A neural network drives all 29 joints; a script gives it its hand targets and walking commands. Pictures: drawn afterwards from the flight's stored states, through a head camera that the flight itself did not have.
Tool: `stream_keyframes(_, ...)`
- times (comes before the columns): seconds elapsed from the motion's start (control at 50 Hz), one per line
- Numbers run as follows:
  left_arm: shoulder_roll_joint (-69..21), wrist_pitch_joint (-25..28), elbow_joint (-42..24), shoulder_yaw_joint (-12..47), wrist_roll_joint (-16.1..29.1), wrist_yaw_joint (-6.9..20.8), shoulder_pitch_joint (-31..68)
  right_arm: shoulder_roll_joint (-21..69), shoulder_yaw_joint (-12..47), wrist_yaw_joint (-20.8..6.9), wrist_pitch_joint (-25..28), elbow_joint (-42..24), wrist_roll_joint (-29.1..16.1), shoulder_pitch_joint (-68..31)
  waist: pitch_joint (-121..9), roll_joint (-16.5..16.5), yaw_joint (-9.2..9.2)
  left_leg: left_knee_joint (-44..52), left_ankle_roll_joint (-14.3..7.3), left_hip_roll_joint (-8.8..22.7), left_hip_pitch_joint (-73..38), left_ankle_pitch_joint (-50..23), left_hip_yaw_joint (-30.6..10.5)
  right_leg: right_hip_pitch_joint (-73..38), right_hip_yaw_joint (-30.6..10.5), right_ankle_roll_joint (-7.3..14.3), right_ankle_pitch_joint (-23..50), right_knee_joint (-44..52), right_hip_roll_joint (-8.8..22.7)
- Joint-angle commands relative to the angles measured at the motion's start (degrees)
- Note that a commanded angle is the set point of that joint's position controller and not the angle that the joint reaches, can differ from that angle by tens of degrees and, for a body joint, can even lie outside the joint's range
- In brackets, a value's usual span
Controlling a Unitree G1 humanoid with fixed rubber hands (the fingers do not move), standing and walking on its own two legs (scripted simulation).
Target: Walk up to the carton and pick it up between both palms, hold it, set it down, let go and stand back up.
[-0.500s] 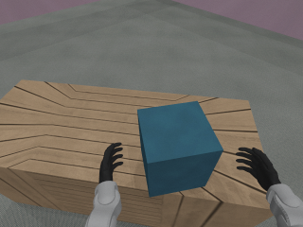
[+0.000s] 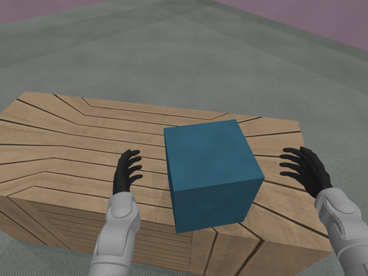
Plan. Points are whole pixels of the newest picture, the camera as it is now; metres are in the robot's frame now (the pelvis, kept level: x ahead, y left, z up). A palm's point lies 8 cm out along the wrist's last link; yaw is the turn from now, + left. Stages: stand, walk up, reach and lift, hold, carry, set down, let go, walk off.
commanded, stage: reach and lift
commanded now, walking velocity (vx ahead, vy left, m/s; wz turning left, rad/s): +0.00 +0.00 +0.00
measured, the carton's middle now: (205, 177) +0.42 +0.00 -0.08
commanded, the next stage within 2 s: none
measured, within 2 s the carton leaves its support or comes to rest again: neither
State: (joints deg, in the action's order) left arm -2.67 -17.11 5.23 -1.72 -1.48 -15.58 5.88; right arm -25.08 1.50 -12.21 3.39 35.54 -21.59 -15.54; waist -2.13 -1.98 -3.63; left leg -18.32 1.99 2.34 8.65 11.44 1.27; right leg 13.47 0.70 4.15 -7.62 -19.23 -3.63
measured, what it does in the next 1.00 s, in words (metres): stands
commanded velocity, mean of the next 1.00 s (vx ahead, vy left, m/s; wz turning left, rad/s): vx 0.00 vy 0.00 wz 0.00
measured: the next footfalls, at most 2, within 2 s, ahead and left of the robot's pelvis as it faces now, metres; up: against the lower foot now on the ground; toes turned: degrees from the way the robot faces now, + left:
none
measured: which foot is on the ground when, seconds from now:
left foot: down 0.00-1.00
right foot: down 0.00-1.00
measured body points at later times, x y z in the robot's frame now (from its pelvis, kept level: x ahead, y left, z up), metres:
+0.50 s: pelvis +0.01 +0.01 +0.00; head +0.02 +0.00 +0.45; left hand +0.35 +0.20 +0.12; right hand +0.43 -0.21 +0.12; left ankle -0.02 +0.15 -0.75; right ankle +0.02 -0.07 -0.75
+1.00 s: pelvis +0.00 +0.00 +0.00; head +0.03 -0.01 +0.45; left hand +0.37 +0.21 +0.12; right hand +0.47 -0.19 +0.13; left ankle -0.02 +0.15 -0.75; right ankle +0.02 -0.07 -0.75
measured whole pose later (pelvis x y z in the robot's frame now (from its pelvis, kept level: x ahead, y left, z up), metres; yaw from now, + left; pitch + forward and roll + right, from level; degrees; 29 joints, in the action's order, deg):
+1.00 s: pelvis +0.00 +0.00 +0.00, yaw +2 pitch +7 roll +0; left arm 0.8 -30.9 19.4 -9.1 2.1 -12.5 34.6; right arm -28.5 3.7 -10.1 -9.5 56.8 -19.8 -49.9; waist -4.7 1.2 -7.2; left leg -19.5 2.5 2.2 16.0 10.5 -1.2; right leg 18.9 1.6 4.0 -5.8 -17.6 -3.8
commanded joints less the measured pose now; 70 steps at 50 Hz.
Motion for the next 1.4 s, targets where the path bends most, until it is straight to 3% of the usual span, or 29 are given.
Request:
stream_keyframes(0.0, 0.92, -2.34, -11.6, 0.03, 0.48, -0.71, 21.46, -13.88, -4.93, 0.51, -1.16, -7.97, -0.15, -24.98, -15.95, -3.83, -1.63, 3.1, -3.3, -0.89, 4.91, -3.23, 0.25, -13.36, -6.01, -0.07, 4.74, 1.71, 2.99)
stream_keyframes(0.12, 0.93, -9.67, -14.27, -1.86, 0.7, -0.18, 23.17, -16.8, -4.15, 1.75, -5.02, -5.85, -1.2, -29.11, -18.56, -3.49, -1.46, 1.34, -2.12, -0.93, -0.53, -13.91, -0.39, -15.4, -4.79, 0.42, 18.4, 1.07, 0.65)
stream_keyframes(0.2, 1.27, -13.37, -17.26, -2.32, 0.85, 0.42, 24.7, -17.27, -3.33, 2.13, -7.13, -5.06, -2.11, -31.93, -19.19, -1.92, -0.94, 0.29, -1.02, -1.31, -2.38, -18.02, -0.76, -16.25, -4.1, -0.31, 23.02, 0.9, 0.24)
stream_keyframes(0.26, 2.08, -15.08, -18.98, -2.59, 1.37, 0.69, 26.7, -17.06, -2.97, 2.14, -8.43, -5.41, -2.48, -34.6, -19.66, -1.49, -0.94, 0.07, -0.77, -1.59, -1.81, -17.94, -0.91, -16.68, -3.93, -0.99, 23.55, 0.77, 0.44)
stream_keyframes(0.28, 3.65, -15.25, -17.45, -2.62, 2.39, 0.84, 31.98, -16.35, -3.42, 2.28, -8.88, -3.42, -2.48, -37.63, -21.52, -0.25, -0.75, 0.67, -0.65, -1.52, -0.09, -14.08, -0.92, -14.05, -3.87, -1.05, 20.48, 0.42, 0.94)
stream_keyframes(0.34, 4.45, -15.98, -15.53, -3.24, 3.41, 0.47, 34.64, -15.95, -2.94, 1.66, -9.87, -2.39, -2.39, -40.84, -22.0, -0.1, -2.16, 0.7, -1.02, -1.39, 1.38, -10.84, -0.62, -12.33, -3.82, -1.05, 14.4, 0.76, 1.28)
stream_keyframes(0.42, 5.51, -16.99, -14.17, -4.37, 4.33, 0.7, 36.81, -16.68, -2.22, 1.9, -10.95, -2.21, -2.41, -44.69, -24.21, -1.43, -3.17, 0.0, -0.83, -1.6, 1.91, -13.68, -0.52, -14.2, -3.58, -1.82, 19.19, -0.07, 0.96)
stream_keyframes(0.5, 6.43, -17.75, -11.41, -5.78, 4.47, 1.58, 39.34, -16.87, -2.07, 2.68, -11.82, -0.25, -1.89, -48.15, -24.55, -2.96, -2.98, 0.43, -0.73, -2.04, 4.08, -13.91, -0.57, -16.38, -3.71, -2.98, 23.99, -0.81, 1.06)
stream_keyframes(0.62, 7.94, -18.19, -6.92, -7.08, 5.08, 2.28, 44.1, -16.59, -1.71, 3.35, -12.87, 1.81, -0.66, -53.86, -25.7, -5.26, -2.99, 0.89, -1.03, -2.42, 7.06, -12.0, -0.43, -17.9, -3.74, -4.31, 23.89, -1.22, 1.32)
stream_keyframes(0.74, 9.52, -17.29, -4.22, -7.53, 5.72, 1.87, 49.82, -15.84, -0.99, 3.21, -13.51, 4.72, -0.4, -59.0, -28.71, -4.54, -3.53, 0.54, -0.86, -2.62, 9.62, -10.88, -0.33, -18.86, -3.64, -4.73, 21.52, -1.88, 1.71)
stream_keyframes(0.92, 6.71, -10.28, 7.29, -7.65, 2.59, 3.49, 44.63, -10.78, -0.2, 1.91, -10.31, 16.77, 2.14, -52.25, -24.36, -2.76, -3.19, 0.68, -0.63, -3.1, 13.44, -10.13, -0.57, -18.98, -3.7, -4.21, 16.73, -1.34, 2.1)
stream_keyframes(1.02, 5.51, 0.49, 10.59, -6.87, 0.36, 4.5, 43.33, -8.2, -2.98, 1.23, -1.83, 17.76, 5.95, -50.92, -24.77, -1.95, -2.86, 0.59, -0.54, -3.25, 16.08, -10.0, -0.4, -18.66, -2.52, -4.32, 17.25, -2.14, 2.32)
stream_keyframes(1.12, 4.92, 10.47, 10.45, -3.8, 1.21, 3.0, 47.84, -8.33, -5.54, 1.27, 6.7, 14.26, 8.26, -56.24, -31.71, -1.09, -2.91, -1.21, -0.13, -2.37, 16.07, -11.31, -0.01, -15.42, -0.98, -3.87, 17.21, -3.54, 1.87)
stream_keyframes(1.22, 3.61, 14.09, 15.84, -1.65, 2.75, 1.52, 47.57, -9.26, -4.59, 1.75, 9.29, 17.7, 8.05, -57.4, -35.74, -2.48, -3.25, -3.15, -0.16, -1.21, 13.09, -12.63, -0.1, -9.68, -0.08, -2.85, 14.11, -3.39, 0.7)
stream_keyframes(1.3, 1.99, 16.16, 24.26, -2.42, 1.78, 1.85, 44.06, -8.24, -2.76, 2.15, 10.65, 25.2, 8.07, -55.03, -34.43, -4.36, -3.64, -4.12, -0.52, -0.74, 13.27, -13.45, -0.19, -6.65, -0.05, -2.63, 13.02, -3.35, 0.38)
stream_keyframes(1.38, 1.65, 19.93, 30.03, -5.07, -0.36, 2.72, 42.16, -6.47, -1.53, 3.14, 13.63, 31.45, 8.17, -53.43, -32.74, -5.32, -4.08, -4.77, -0.61, -1.06, 16.59, -15.29, 0.33, -8.35, -0.61, -3.29, 17.91, -4.79, 0.62)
